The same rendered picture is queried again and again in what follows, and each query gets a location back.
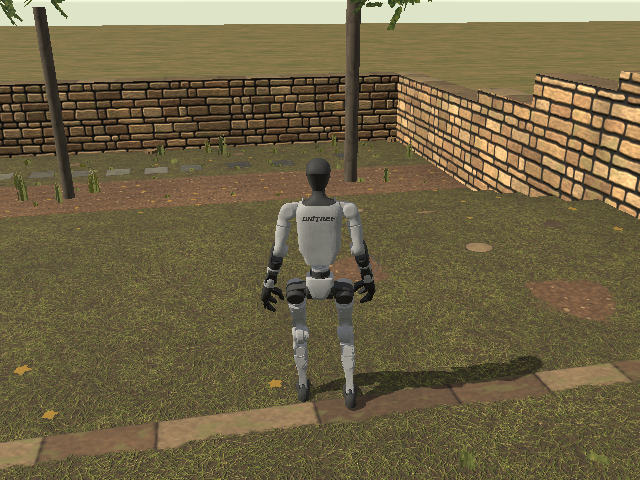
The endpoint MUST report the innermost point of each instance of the right robot forearm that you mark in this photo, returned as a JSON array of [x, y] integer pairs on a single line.
[[364, 266]]

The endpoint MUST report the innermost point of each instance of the robot right upper arm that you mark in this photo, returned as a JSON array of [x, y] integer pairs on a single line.
[[350, 211]]

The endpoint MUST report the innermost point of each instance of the robot left hand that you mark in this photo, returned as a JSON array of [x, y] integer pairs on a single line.
[[266, 297]]

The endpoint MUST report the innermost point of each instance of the robot right shin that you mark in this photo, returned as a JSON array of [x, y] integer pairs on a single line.
[[348, 360]]

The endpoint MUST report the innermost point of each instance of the robot left upper arm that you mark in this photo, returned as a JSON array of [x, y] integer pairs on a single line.
[[287, 212]]

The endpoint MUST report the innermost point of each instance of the left robot forearm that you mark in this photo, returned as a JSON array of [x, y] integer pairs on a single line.
[[273, 269]]

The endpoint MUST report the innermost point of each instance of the robot shin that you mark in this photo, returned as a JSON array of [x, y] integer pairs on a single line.
[[301, 358], [348, 360]]

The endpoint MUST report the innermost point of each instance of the robot left shin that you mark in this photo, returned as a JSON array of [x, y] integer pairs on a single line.
[[301, 358]]

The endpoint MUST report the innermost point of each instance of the robot right hand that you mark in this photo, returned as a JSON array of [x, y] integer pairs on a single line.
[[370, 287]]

